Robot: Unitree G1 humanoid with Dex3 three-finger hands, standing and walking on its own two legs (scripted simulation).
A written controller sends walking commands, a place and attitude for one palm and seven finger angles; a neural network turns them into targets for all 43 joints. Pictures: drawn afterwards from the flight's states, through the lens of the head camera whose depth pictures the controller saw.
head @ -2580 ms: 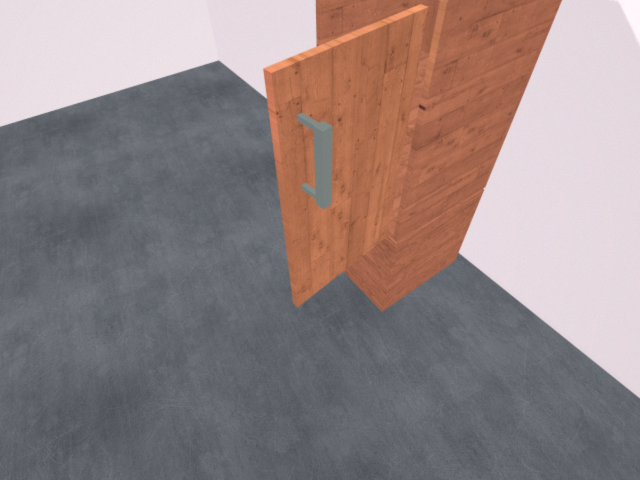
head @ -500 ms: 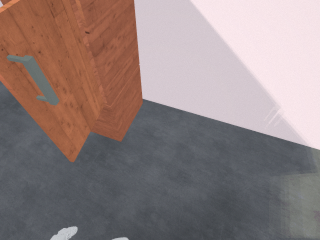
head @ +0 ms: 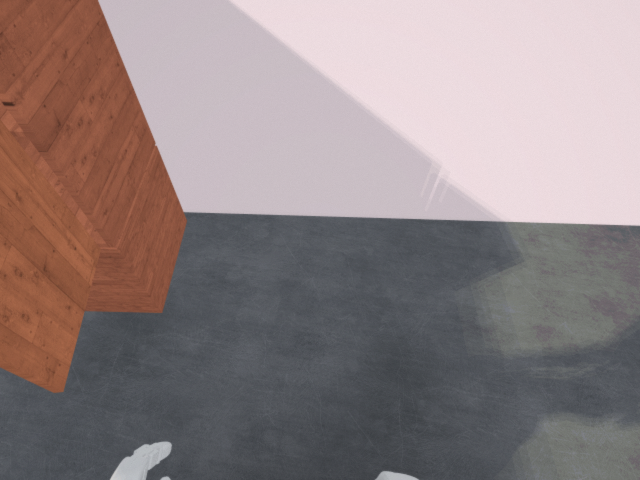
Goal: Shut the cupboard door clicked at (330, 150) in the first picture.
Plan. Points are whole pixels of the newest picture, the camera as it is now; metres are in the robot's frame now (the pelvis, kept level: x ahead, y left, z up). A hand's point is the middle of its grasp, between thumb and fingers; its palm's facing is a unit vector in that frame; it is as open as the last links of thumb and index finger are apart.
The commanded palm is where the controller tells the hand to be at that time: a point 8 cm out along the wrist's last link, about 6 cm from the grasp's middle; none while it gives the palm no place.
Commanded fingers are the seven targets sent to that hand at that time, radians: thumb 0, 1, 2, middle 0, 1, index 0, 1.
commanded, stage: walk around to get in front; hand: left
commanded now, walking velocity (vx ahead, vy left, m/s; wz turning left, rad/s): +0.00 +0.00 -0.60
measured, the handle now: out of the picture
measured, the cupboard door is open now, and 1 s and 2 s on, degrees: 97 97 97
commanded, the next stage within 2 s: none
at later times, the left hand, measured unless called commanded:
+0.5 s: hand (202, 464) +0.15 +0.17 -0.17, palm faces -0.25 -0.95 -0.19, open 7.4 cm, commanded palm none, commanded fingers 0.00 0.90 0.90 -0.20 -0.30 -0.20 -0.30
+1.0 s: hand (255, 431) +0.20 +0.11 -0.18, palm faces -0.55 -0.81 -0.20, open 7.4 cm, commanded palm none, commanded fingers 0.00 0.90 0.90 -0.20 -0.30 -0.20 -0.30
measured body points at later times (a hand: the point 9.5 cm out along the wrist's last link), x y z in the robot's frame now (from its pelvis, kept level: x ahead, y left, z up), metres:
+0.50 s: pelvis +0.01 +0.00 +0.00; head +0.06 +0.01 +0.45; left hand +0.17 +0.22 -0.15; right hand +0.00 -0.26 -0.13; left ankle +0.05 +0.12 -0.74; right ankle -0.05 -0.12 -0.67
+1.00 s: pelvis +0.01 -0.02 -0.01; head +0.07 -0.03 +0.44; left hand +0.23 +0.15 -0.16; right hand -0.07 -0.27 -0.14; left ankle +0.09 +0.08 -0.74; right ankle -0.07 -0.12 -0.69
